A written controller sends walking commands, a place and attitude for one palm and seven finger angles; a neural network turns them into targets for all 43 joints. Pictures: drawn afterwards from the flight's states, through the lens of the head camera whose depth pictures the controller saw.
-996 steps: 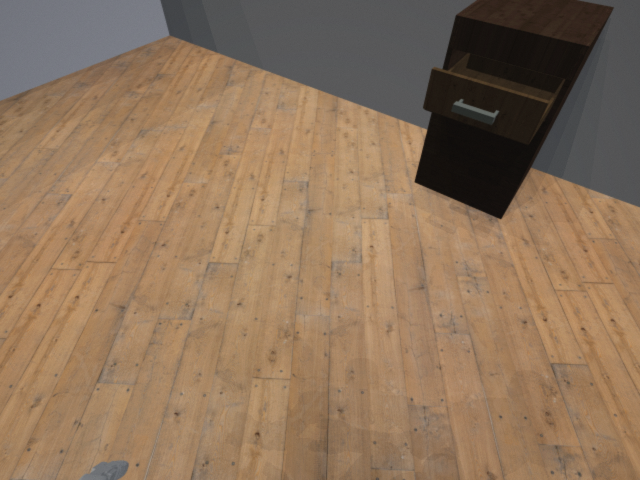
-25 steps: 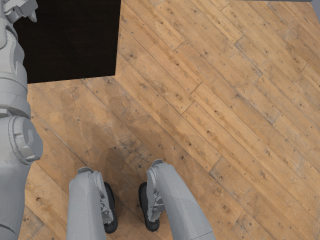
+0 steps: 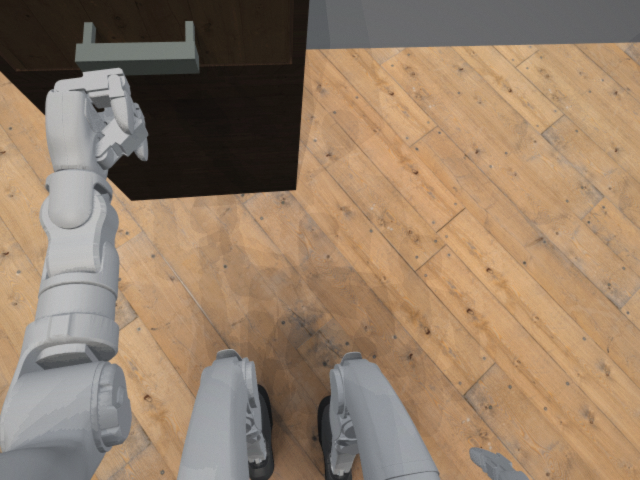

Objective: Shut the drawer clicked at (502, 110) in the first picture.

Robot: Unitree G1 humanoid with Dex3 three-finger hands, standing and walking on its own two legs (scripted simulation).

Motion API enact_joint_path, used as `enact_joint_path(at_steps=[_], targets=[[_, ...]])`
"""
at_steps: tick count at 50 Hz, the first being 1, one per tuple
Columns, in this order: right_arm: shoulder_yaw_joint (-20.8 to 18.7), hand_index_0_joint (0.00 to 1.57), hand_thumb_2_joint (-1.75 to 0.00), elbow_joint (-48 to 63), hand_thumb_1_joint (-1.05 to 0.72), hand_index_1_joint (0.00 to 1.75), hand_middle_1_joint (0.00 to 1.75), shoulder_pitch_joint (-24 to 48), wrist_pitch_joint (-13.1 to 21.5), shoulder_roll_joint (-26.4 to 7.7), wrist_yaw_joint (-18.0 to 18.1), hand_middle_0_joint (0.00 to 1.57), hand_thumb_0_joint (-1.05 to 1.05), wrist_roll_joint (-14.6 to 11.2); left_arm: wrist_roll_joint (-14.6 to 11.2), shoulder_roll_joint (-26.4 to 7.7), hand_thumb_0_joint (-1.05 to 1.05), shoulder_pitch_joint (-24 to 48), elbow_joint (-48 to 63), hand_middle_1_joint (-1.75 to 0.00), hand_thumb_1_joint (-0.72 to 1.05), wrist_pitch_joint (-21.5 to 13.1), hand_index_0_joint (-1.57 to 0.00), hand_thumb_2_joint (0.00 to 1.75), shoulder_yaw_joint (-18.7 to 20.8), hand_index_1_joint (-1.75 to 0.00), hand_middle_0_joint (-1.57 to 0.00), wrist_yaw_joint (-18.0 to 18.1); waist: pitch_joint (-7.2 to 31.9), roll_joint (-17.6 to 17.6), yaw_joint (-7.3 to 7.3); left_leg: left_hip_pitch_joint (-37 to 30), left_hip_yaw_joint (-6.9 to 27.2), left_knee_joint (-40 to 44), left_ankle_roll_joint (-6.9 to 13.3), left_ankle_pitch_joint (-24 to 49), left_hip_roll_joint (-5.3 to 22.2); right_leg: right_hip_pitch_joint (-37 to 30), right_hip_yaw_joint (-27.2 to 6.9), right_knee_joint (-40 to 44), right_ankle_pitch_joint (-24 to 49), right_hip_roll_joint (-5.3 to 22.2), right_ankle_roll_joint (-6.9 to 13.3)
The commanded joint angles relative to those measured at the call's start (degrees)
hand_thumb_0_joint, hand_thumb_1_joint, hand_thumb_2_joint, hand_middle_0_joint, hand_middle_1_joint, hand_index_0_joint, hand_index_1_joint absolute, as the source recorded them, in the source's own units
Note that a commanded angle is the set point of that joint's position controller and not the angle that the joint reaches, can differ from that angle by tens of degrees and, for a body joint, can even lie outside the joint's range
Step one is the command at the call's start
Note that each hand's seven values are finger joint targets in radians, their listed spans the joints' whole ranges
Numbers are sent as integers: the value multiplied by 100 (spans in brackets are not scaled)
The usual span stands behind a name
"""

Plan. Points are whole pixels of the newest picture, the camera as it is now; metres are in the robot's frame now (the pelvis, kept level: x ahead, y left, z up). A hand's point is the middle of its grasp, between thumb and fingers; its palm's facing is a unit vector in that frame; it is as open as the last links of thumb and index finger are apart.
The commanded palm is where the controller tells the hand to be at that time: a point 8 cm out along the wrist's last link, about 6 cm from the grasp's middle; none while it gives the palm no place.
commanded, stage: draw the hand back to the body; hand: left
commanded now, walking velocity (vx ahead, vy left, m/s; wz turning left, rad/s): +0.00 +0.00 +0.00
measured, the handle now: (140, 44) +0.65 +0.20 -0.02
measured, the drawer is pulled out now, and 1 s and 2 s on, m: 0.00 0.00 0.00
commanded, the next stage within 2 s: step back with the hand held close in 1.18 s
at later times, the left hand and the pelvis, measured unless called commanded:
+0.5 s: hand out of the picture +0.33 +0.21 +0.16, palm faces +0.17 -0.96 -0.24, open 3.2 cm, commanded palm +0.30 +0.26 +0.21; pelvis +0.04 +0.01 +0.14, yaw +4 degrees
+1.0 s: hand out of the picture +0.21 +0.26 +0.33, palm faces +0.43 -0.82 -0.38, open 3.2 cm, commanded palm +0.16 +0.30 +0.35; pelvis +0.05 +0.01 +0.18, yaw +5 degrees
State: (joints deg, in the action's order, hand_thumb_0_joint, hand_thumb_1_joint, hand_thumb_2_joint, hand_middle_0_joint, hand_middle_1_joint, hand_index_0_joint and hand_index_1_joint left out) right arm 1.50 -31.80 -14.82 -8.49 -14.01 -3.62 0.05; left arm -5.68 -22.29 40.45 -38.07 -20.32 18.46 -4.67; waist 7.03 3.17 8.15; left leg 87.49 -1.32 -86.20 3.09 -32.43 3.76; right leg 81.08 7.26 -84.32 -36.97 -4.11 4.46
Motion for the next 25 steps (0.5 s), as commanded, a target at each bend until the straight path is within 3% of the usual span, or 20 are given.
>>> enact_joint_path(at_steps=[1, 3, 5, 7, 9, 12, 15, 16, 17, 18, 19, 20, 24, 25], targets=[[-400, 20, -90, 391, -90, 30, 30, -931, 343, -940, 186, 20, 0, -225, -434, -823, 0, 996, 2318, -160, 90, -47, -140, 90, -124, -160, -140, 59, 4271, 86, -15, -3606, 460, 1376, -12, 2687, -215, -3471, -826, 1941, 3769, 154, -441], [-400, 20, -90, 291, -90, 30, 30, -851, 501, -878, 279, 20, 0, -235, -503, -628, 0, 733, 2267, -160, 90, -132, -140, 90, -211, -160, -140, 122, 3756, -176, 28, -3447, 374, 1556, -6, 2340, -251, -3679, -929, 2239, 3553, 195, -499], [-387, 20, -90, 165, -90, 30, 30, -750, 633, -843, 336, 20, 0, -219, -495, -488, 0, 624, 2095, -160, 90, -309, -140, 90, -357, -160, -140, 118, 3237, 47, 46, -3656, 327, 1735, -36, 2201, -258, -3558, -939, 2425, 3238, 205, -474], [-387, 20, -90, 144, -90, 30, 30, -655, 681, -838, 352, 20, 0, -220, -496, -293, 0, 146, 1619, -160, 90, -405, -140, 90, -515, -160, -140, 1, 2630, -147, 18, -3619, 273, 1922, -48, 1973, -285, -3611, -1004, 2688, 2957, 221, -477], [-403, 20, -90, 243, -90, 30, 30, -569, 685, -855, 337, 20, 0, -250, -473, -117, 0, -130, 1642, -160, 90, -479, -140, 90, -780, -160, -140, -150, 2486, 225, -88, -4165, 273, 2194, -60, 2124, -310, -3597, -896, 2805, 2914, 204, -404], [-403, 20, -90, 509, -90, 30, 30, -398, 621, -891, 339, 20, 0, -289, -633, -206, 0, -1075, 1778, -160, 90, -398, -140, 90, -654, -160, -140, -317, 2319, 37, -346, -4712, 270, 2624, -64, 2410, -326, -4039, -795, 3103, 3170, 194, -394], [-382, 20, -90, 811, -90, 30, 30, -204, 606, -856, 355, 20, 0, -329, -766, -222, 0, -1797, 2566, -160, 90, -344, -140, 90, -644, -160, -140, -335, 2234, 244, -513, -5358, 260, 3033, -62, 2864, -337, -4496, -690, 3320, 3633, 194, -376], [-353, 20, -90, 993, -90, 30, 30, 95, 330, -711, 442, 20, 0, -359, -100, -571, 0, -2288, 2801, -160, 90, 191, -140, 90, -845, -160, -140, 168, 2657, 268, -857, -6021, 235, 3584, -150, 2996, -310, -5047, -920, 3695, 3687, 356, -303], [-343, 20, -90, 1232, -90, 30, 30, 151, 239, -623, 533, 20, 0, -385, -94, -265, 0, -2467, 3314, -160, 90, 480, -140, 90, -1019, -160, -140, 436, 2289, 271, -694, -6182, 171, 3784, -127, 2957, -307, -5150, -857, 3917, 3700, 352, -323], [-313, 20, -90, 1259, -90, 30, 30, 227, 185, -627, 601, 20, 0, -385, -16, -255, 0, -2680, 3486, -160, 90, 707, -140, 90, -1088, -160, -140, 646, 1989, 252, -683, -6235, 167, 3942, -118, 2839, -286, -5245, -834, 4083, 3588, 358, -325], [-274, 20, -90, 1270, -90, 30, 30, 301, 138, -627, 668, 20, 0, -398, 16, -256, 0, -2769, 3379, -160, 90, 865, -140, 90, -1116, -160, -140, 816, 1549, -229, -589, -6113, 196, 4129, -92, 2279, -257, -5237, -874, 4378, 3113, 364, -360], [-241, 20, -90, 1284, -90, 30, 30, 420, 102, -663, 754, 20, 0, -401, 61, -315, 0, -2696, 3450, -160, 90, 983, -140, 90, -1111, -160, -140, 963, 1118, -243, -565, -6078, 201, 4344, -73, 2057, -259, -5262, -894, 4568, 2871, 368, -378], [-157, 20, -90, 1249, -90, 30, 30, 665, 315, -660, 988, 20, 0, -372, 125, -545, 0, -2437, 4241, -160, 90, 1178, -140, 90, -986, -160, -140, 1320, 1046, 14, -629, -7012, 315, 4928, -46, 2328, -228, -5791, -763, 5022, 2897, 389, -291], [-124, 20, -90, 1207, -90, 30, 30, 669, 386, -639, 1000, 20, 0, -361, 168, -435, 0, -2621, 4266, -160, 90, 1224, -140, 90, -1048, -160, -140, 1348, 1070, 186, -655, -7364, 357, 5084, -63, 2480, -234, -5845, -722, 5114, 2953, 366, -272]])
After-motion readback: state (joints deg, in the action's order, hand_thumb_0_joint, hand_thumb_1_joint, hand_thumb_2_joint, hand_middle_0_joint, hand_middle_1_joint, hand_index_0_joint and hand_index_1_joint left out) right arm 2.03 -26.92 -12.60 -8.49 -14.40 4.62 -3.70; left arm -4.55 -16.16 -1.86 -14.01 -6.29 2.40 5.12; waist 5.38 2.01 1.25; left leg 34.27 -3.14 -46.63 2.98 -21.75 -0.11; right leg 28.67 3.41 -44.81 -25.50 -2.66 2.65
